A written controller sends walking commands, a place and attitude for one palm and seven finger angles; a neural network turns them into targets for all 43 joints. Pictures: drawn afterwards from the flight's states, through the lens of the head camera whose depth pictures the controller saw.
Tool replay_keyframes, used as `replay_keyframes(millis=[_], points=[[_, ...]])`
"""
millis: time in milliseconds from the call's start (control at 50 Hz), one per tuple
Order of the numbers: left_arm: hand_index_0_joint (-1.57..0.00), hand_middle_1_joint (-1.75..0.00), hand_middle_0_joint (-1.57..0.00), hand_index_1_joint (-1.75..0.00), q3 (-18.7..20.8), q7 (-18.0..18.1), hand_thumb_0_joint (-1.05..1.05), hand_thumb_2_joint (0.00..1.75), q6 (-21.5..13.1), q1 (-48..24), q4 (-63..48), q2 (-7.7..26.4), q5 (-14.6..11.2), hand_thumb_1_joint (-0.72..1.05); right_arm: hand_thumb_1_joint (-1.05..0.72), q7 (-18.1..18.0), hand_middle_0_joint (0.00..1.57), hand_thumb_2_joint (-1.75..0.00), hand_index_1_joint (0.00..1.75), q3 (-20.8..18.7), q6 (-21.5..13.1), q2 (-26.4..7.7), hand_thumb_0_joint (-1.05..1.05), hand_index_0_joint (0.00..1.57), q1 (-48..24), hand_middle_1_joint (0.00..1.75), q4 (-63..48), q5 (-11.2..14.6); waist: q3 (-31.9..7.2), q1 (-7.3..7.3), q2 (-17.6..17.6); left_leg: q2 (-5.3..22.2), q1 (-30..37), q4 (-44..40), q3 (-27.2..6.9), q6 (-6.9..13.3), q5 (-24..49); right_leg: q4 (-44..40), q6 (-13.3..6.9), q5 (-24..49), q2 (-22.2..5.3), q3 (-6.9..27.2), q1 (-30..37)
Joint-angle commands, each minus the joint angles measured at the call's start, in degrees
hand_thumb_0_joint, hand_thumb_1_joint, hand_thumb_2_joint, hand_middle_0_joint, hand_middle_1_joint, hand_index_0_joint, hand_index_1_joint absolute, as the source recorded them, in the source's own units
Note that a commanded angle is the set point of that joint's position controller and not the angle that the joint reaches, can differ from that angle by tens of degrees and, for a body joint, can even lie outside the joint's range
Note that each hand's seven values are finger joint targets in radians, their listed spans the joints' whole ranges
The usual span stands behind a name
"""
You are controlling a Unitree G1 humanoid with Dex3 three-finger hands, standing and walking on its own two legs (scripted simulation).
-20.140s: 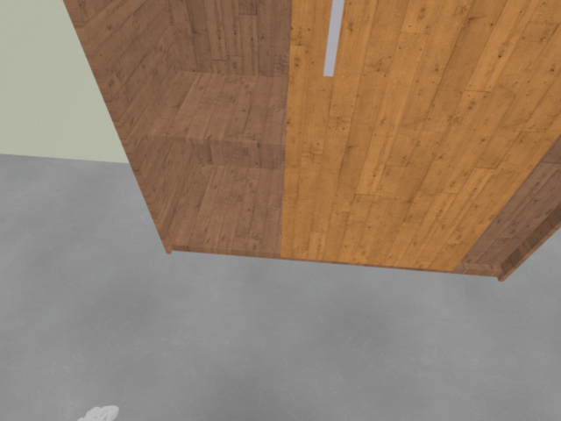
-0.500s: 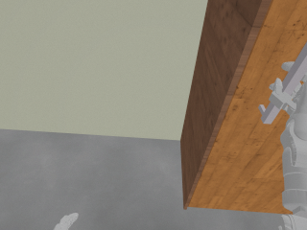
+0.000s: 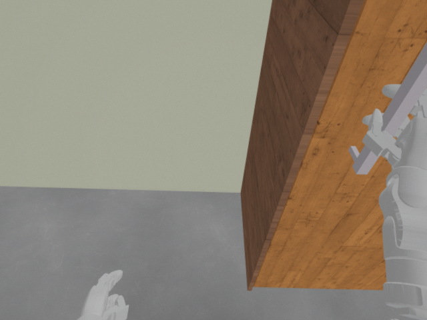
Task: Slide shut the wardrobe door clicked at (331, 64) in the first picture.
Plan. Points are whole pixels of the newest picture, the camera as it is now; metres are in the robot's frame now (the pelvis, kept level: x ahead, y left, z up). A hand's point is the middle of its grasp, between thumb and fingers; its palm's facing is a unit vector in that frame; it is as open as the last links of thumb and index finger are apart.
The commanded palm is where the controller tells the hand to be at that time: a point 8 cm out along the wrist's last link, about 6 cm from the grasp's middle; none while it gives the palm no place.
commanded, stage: stop walking and hold the door there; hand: right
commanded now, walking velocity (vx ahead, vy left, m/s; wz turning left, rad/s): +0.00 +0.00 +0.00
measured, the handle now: (399, 89) +0.40 -0.27 +0.28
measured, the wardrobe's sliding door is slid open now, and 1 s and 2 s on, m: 0.00 0.00 0.00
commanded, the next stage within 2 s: loosen the grip on the handle in 1.94 s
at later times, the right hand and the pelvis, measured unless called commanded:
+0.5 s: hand (373, 134) +0.36 -0.24 +0.22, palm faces +0.40 +0.90 -0.15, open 6.5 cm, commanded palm +0.32 -0.27 +0.21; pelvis +0.00 +0.01 +0.00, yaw +0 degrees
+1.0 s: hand (375, 135) +0.36 -0.24 +0.22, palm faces +0.28 +0.95 -0.12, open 6.4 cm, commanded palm +0.33 -0.27 +0.21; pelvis -0.04 -0.05 +0.00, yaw +3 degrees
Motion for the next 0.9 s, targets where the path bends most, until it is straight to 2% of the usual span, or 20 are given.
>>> replay_keyframes(millis=[0, 120, 180, 220, 300, 320, 380, 420, 480, 500, 540, 620, 660, 680, 720, 760, 800, 820, 840, 880], points=[[-0.20, -0.30, -0.20, -0.30, 2.9, 1.2, 0.00, 0.90, -2.6, -6.0, -8.4, 8.4, 0.3, 0.90, -0.90, 1.1, 0.45, -0.90, 1.40, -1.2, -5.7, -11.2, 0.00, 0.45, -17.8, 1.40, -18.3, -1.2, -17.1, 0.62, -2.1, 5.9, 2.8, -0.3, -3.1, 2.5, 29.1, -1.0, 3.3, 36.3, -9.9, 7.8, 10.8], [-0.20, -0.30, -0.20, -0.30, 2.7, 1.3, 0.00, 0.90, -2.4, -6.4, -9.0, 8.2, 0.3, 0.90, -0.90, 0.8, 0.45, -0.90, 1.40, -2.4, -5.6, -11.9, 0.00, 0.45, -14.8, 1.40, -19.6, -1.0, -17.4, 0.71, -2.5, 5.7, 3.2, -0.6, -2.4, 2.3, 29.0, -1.2, 3.2, 38.4, -10.0, 7.9, 11.6], [-0.20, -0.30, -0.20, -0.30, 3.0, 1.5, 0.00, 0.90, -2.1, -6.3, -8.7, 8.6, 0.2, 0.90, -0.90, 0.5, 0.45, -0.90, 1.40, -4.8, -5.4, -14.3, 0.00, 0.45, -13.6, 1.40, -18.2, -1.0, -17.3, 0.66, -1.3, 6.5, 4.6, -1.8, -3.7, 2.5, 33.1, -1.0, 3.2, 32.9, -9.0, 7.7, 9.7], [-0.20, -0.30, -0.20, -0.30, 2.9, 1.6, 0.00, 0.90, -2.0, -6.4, -8.9, 8.5, 0.3, 0.90, -0.90, 0.5, 0.45, -0.90, 1.40, -4.4, -5.6, -13.8, 0.00, 0.45, -13.6, 1.40, -18.0, -1.1, -17.5, 0.65, -0.9, 6.7, 5.6, -2.1, -3.7, 2.6, 33.9, -1.4, 3.3, 31.0, -8.5, 7.6, 9.0], [-0.20, -0.30, -0.20, -0.30, 2.9, 1.9, 0.00, 0.90, -1.9, -6.8, -8.9, 8.5, 0.2, 0.90, -0.90, 0.6, 0.45, -0.90, 1.40, -4.4, -5.5, -13.9, 0.00, 0.45, -13.2, 1.40, -17.0, -1.1, -16.5, 0.57, -1.6, 6.3, 5.1, -3.0, -3.2, 2.2, 31.0, -2.5, 3.0, 28.4, -8.3, 7.7, 8.4], [-0.20, -0.30, -0.20, -0.30, 3.0, 1.9, 0.00, 0.90, -1.9, -6.4, -8.6, 9.0, 0.3, 0.90, -0.90, 0.4, 0.45, -0.90, 1.40, -6.3, -5.6, -15.9, 0.00, 0.45, -13.3, 1.40, -16.3, -1.3, -16.6, 0.35, -1.5, 6.1, 5.1, -3.0, -3.1, 2.2, 30.1, -2.8, 3.0, 28.6, -8.4, 7.9, 8.2], [-0.20, -0.30, -0.20, -0.30, 3.0, 1.9, 0.00, 0.90, -1.7, -6.5, -8.5, 9.1, 0.1, 0.90, -0.90, 0.4, 0.45, -0.90, 1.40, -6.6, -5.6, -16.4, 0.00, 0.45, -13.5, 1.40, -14.9, -1.2, -15.8, 0.34, -1.0, 6.0, 4.7, -3.7, -2.9, 2.0, 28.3, -3.3, 2.7, 26.8, -8.4, 8.1, 7.6], [-0.20, -0.30, -0.20, -0.30, 3.0, 2.0, 0.00, 0.90, -2.0, -6.7, -8.7, 8.9, 0.2, 0.90, -0.90, 0.6, 0.45, -0.90, 1.40, -5.2, -5.9, -15.0, 0.00, 0.45, -13.9, 1.40, -15.1, -1.2, -16.0, 0.35, -2.0, 5.9, 4.6, -3.8, -2.9, 2.1, 27.9, -3.5, 2.7, 26.6, -8.4, 7.8, 8.1], [-0.20, -0.30, -0.20, -0.30, 3.1, 2.1, 0.00, 0.90, -1.8, -6.3, -8.3, 9.3, 0.1, 0.90, -0.90, 0.6, 0.45, -0.90, 1.40, -6.7, -5.7, -16.6, 0.00, 0.45, -13.6, 1.40, -12.4, -1.3, -14.4, 0.20, -0.7, 5.7, 4.0, -4.7, -2.8, 1.8, 24.5, -4.5, 2.5, 23.0, -8.2, 8.0, 6.3], [-0.20, -0.30, -0.20, -0.30, 3.0, 2.1, 0.00, 0.90, -1.7, -6.6, -8.4, 9.3, 0.1, 0.90, -0.90, 0.8, 0.45, -0.90, 1.40, -5.2, -5.8, -15.1, 0.00, 0.45, -14.0, 1.40, -12.4, -1.4, -14.1, 0.22, -1.8, 6.1, 4.4, -5.0, -3.3, 2.1, 25.1, -4.1, 2.6, 22.2, -7.6, 7.8, 5.6], [-0.20, -0.30, -0.20, -0.30, 3.6, 2.1, 0.00, 0.90, -1.0, -6.0, -8.2, 10.4, 0.1, 0.90, -0.90, 0.5, 0.45, -0.90, 1.40, -7.2, -5.5, -17.9, 0.00, 0.45, -14.1, 1.40, -10.7, -1.6, -14.0, 0.50, -1.8, 8.3, 5.0, -5.4, -5.5, 2.8, 28.4, -1.7, 2.9, 20.3, -6.2, 7.6, 3.7], [-0.20, -0.30, -0.20, -0.30, 3.8, 1.5, 0.00, 0.90, 0.6, -6.1, -9.3, 10.1, 0.2, 0.90, -0.90, 0.5, 0.45, -0.90, 1.40, -5.0, -5.1, -16.3, 0.00, 0.45, -16.8, 1.40, -10.9, -2.0, -14.9, 0.75, 3.5, 14.0, 5.1, -6.0, -10.2, 4.6, 28.5, 2.2, 3.3, 13.8, -3.6, 8.0, 1.5], [-0.20, -0.30, -0.20, -0.30, 3.8, 1.2, 0.00, 0.90, 1.5, -6.2, -9.3, 10.1, 0.1, 0.90, -0.90, 0.5, 0.45, -0.90, 1.40, -4.7, -4.7, -16.4, 0.00, 0.45, -18.5, 1.40, -10.1, -2.1, -15.2, 0.65, 6.3, 15.7, 5.8, -6.0, -10.5, 4.8, 27.3, 2.0, 3.2, 10.7, -2.9, 8.3, 0.3], [-0.20, -0.30, -0.20, -0.30, 3.6, 1.0, 0.00, 0.90, 1.7, -6.9, -9.7, 9.8, 0.1, 0.90, -0.90, 0.7, 0.45, -0.90, 1.40, -2.7, -4.6, -14.5, 0.00, 0.45, -20.5, 1.40, -11.5, -2.1, -15.6, 0.72, 6.4, 16.1, 5.7, -5.4, -10.2, 4.8, 26.7, 1.0, 3.1, 10.6, -2.8, 8.4, 0.9], [-0.20, -0.30, -0.20, -0.30, 3.6, 0.8, 0.00, 0.90, 2.0, -7.5, -9.8, 9.8, 0.0, 0.90, -0.90, 0.8, 0.45, -0.90, 1.40, -2.2, -4.6, -14.0, 0.00, 0.45, -22.2, 1.40, -11.5, -2.2, -16.2, 0.63, 5.9, 14.8, 3.9, -2.6, -7.5, 3.8, 25.4, -0.9, 2.6, 15.7, -4.0, 8.3, 3.8], [-0.20, -0.30, -0.20, -0.30, 3.5, 0.8, 0.00, 0.90, 2.5, -8.1, -9.9, 10.1, -0.4, 0.90, -0.90, 0.9, 0.45, -0.90, 1.40, 0.1, -4.8, -11.6, 0.00, 0.45, -23.8, 1.40, -12.3, -2.0, -15.8, 0.65, 0.6, 10.6, -2.1, 3.4, -2.2, 1.9, 17.0, -2.5, 1.4, 23.2, -8.1, 11.1, 8.2], [-0.20, -0.30, -0.20, -0.30, 3.0, 0.5, 0.00, 0.90, 2.0, -9.1, -10.7, 9.2, -0.5, 0.90, -0.90, 1.1, 0.45, -0.90, 1.40, 3.4, -5.8, -8.1, 0.00, 0.45, -25.5, 1.40, -14.0, -1.9, -14.8, 0.66, -7.2, 5.4, -9.8, 16.7, 4.0, -0.2, -7.7, -6.4, -0.9, 37.1, -15.3, 16.1, 11.0], [-0.20, -0.30, -0.20, -0.30, 3.0, 0.2, 0.00, 0.90, 1.4, -8.5, -10.4, 9.2, -0.2, 0.90, -0.90, 1.1, 0.45, -0.90, 1.40, 3.3, -6.3, -8.2, 0.00, 0.45, -26.6, 1.40, -14.0, -2.2, -13.8, 0.50, -8.5, 4.0, -12.8, 24.7, 4.7, 0.0, -14.6, -7.6, -1.9, 41.8, -16.5, 16.1, 11.8], [-0.20, -0.30, -0.20, -0.30, 2.7, -0.2, 0.00, 0.90, 0.8, -8.8, -10.1, 8.5, -0.2, 0.90, -0.90, 1.3, 0.45, -0.90, 1.40, 5.1, -6.8, -6.3, 0.00, 0.45, -28.4, 1.40, -15.8, -1.9, -13.9, 0.59, -8.1, 4.2, -14.6, 28.6, 4.5, 0.1, -15.8, -5.7, -4.3, 44.8, -16.9, 15.4, 13.7], [-0.20, -0.30, -0.20, -0.30, 3.2, -0.4, 0.00, 0.90, -0.5, -7.8, -8.6, 9.1, 0.2, 0.90, -0.90, 1.1, 0.45, -0.90, 1.40, 4.8, -6.3, -6.6, 0.00, 0.45, -27.8, 1.40, -14.0, -2.2, -12.2, 1.00, -3.3, 5.0, -15.6, 30.0, 5.8, -0.6, -15.7, -4.6, -4.6, 51.2, -16.1, 13.4, 15.1]])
